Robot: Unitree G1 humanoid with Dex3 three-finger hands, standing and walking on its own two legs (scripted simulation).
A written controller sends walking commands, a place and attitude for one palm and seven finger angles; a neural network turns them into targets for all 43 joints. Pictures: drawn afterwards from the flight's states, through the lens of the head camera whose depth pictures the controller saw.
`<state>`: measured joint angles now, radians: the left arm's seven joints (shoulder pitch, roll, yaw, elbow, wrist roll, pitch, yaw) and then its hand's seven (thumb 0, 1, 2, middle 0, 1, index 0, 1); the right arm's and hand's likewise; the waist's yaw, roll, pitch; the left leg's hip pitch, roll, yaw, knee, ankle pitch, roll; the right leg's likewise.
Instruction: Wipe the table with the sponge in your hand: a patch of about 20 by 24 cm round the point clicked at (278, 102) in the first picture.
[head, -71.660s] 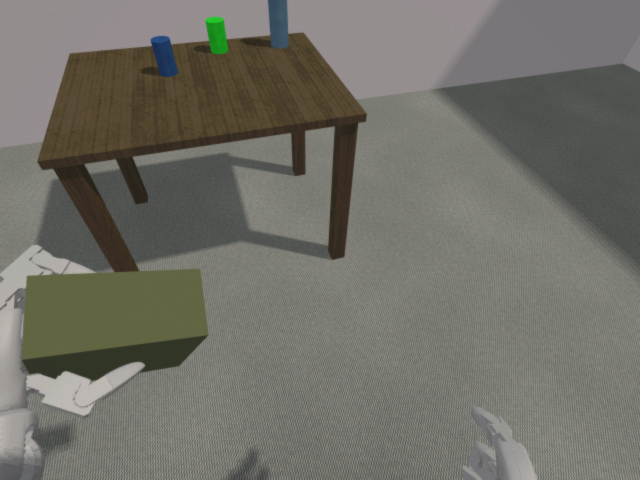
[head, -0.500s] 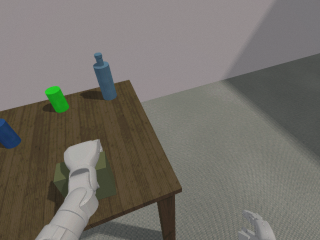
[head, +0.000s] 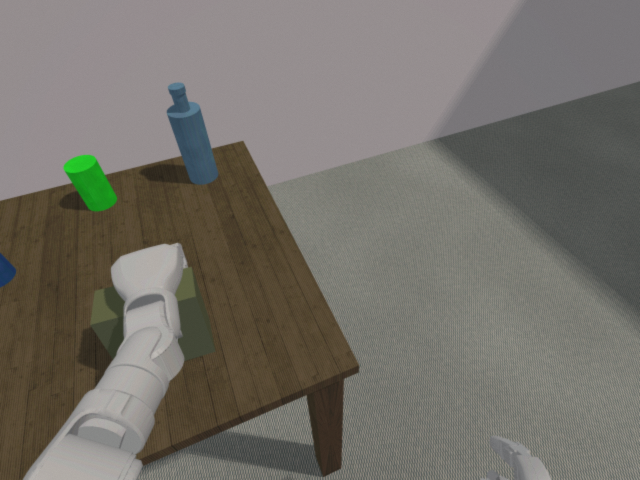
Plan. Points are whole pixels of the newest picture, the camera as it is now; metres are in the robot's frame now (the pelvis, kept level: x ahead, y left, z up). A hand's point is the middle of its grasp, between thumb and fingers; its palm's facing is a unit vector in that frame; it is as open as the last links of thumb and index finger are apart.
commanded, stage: wipe forward along the middle lane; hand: left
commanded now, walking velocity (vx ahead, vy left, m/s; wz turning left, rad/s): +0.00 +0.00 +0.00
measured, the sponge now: (163, 332) +0.33 +0.27 -0.04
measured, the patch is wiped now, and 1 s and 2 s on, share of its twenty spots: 1.00 1.00 1.00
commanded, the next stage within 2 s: slide back across to the first lane in 0.62 s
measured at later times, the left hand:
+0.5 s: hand (158, 272) +0.40 +0.28 +0.02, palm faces -0.10 -0.03 -0.99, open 10.4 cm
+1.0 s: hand (151, 256) +0.43 +0.30 +0.03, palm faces -0.09 -0.05 -0.99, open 10.5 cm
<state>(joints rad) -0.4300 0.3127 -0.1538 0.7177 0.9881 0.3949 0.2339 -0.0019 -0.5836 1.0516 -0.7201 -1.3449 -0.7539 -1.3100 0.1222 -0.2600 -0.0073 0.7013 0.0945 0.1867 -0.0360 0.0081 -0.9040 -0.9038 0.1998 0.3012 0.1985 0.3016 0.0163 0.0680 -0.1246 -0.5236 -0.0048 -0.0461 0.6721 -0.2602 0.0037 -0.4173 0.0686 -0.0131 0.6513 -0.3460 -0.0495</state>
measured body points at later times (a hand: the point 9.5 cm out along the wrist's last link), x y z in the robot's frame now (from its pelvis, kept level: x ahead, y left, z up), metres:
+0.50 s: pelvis +0.00 +0.02 +0.00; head +0.03 +0.01 +0.45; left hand +0.40 +0.28 +0.08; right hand +0.13 -0.24 -0.13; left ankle +0.05 +0.12 -0.72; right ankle -0.01 -0.09 -0.72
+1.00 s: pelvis +0.01 +0.02 +0.00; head +0.05 +0.02 +0.44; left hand +0.43 +0.30 +0.08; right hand +0.08 -0.24 -0.13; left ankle +0.05 +0.12 -0.72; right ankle -0.01 -0.09 -0.72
